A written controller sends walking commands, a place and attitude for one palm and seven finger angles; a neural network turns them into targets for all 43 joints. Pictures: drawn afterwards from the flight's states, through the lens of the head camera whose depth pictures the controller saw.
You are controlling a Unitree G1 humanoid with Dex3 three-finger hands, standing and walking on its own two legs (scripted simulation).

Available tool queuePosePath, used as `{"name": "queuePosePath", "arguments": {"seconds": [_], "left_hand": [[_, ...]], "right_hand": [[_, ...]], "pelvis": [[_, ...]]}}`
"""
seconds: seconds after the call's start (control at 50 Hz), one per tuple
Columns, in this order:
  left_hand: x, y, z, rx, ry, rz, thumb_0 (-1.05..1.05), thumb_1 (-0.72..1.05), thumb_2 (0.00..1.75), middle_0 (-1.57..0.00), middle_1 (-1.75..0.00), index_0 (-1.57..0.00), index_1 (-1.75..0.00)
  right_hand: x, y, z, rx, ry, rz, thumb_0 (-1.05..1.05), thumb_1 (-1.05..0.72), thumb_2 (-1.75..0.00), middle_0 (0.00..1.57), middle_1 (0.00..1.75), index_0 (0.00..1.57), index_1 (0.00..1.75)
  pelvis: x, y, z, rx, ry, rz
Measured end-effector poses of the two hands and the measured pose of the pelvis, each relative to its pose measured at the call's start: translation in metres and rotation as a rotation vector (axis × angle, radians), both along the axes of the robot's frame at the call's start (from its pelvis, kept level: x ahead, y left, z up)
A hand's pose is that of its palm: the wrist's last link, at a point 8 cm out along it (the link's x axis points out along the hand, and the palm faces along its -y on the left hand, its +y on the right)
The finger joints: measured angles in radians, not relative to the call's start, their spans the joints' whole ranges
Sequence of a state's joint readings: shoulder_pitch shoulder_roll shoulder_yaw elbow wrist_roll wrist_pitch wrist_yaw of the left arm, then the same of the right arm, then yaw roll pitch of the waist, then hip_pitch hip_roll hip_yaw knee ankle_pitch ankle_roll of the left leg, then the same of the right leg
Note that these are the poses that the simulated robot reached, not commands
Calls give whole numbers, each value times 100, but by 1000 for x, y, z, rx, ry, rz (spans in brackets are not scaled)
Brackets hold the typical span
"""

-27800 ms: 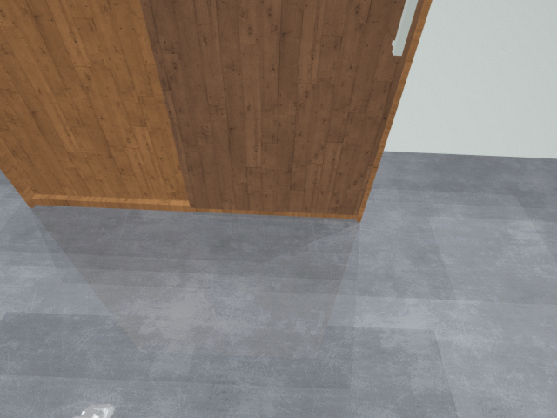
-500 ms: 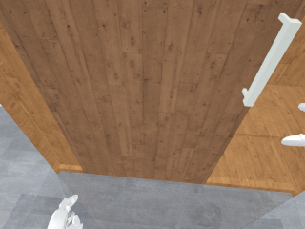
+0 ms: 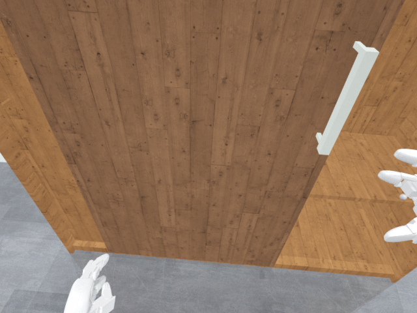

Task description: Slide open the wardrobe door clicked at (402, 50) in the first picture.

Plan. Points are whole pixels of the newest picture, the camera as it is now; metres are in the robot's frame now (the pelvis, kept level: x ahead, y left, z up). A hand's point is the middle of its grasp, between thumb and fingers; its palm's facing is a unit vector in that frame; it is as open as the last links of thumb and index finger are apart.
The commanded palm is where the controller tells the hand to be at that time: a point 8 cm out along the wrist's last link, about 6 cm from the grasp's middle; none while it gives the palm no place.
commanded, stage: draw the hand back to the body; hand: right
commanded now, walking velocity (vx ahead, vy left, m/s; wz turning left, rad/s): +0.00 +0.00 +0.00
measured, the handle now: (339, 102) +0.51 -0.28 +0.20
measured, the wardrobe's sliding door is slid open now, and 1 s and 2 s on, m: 0.58 0.58 0.58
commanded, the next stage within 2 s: step back with the hand held close in 1.14 s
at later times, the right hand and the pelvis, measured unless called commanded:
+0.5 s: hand (403, 214) +0.23 -0.29 +0.17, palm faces +0.50 +0.81 -0.31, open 11.4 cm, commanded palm +0.18 -0.31 +0.18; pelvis +0.01 +0.00 +0.01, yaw +1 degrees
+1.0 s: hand (385, 225) +0.21 -0.25 +0.17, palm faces +0.45 +0.81 -0.37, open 7.5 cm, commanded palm +0.17 -0.28 +0.18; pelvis +0.03 +0.02 +0.01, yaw +1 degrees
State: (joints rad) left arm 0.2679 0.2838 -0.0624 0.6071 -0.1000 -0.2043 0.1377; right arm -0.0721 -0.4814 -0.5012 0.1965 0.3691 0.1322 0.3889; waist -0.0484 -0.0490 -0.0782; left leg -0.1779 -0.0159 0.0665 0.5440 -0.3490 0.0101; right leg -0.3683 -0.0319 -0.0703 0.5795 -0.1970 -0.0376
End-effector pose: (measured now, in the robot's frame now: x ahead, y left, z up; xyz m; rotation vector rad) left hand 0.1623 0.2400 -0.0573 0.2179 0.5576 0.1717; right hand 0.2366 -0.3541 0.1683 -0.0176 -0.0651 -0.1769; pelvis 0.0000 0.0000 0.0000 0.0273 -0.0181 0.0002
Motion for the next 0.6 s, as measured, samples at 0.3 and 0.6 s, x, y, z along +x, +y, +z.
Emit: {"name": "queuePosePath", "arguments": {"seconds": [0.3,0.6], "left_hand": [[11,-32,0,-12,44,-110,1,90,90,-21,-30,-20,-30],[5,-6,-7,-12,118,-26,1,90,90,-21,-30,-20,-30]], "right_hand": [[-45,14,7,-297,-65,-351,-1,23,-36,24,96,25,96],[-50,45,13,-385,-75,-295,0,-30,-61,23,65,23,65]], "pelvis": [[-6,-6,10,-5,-37,0],[14,-1,14,-19,-63,26]]}}
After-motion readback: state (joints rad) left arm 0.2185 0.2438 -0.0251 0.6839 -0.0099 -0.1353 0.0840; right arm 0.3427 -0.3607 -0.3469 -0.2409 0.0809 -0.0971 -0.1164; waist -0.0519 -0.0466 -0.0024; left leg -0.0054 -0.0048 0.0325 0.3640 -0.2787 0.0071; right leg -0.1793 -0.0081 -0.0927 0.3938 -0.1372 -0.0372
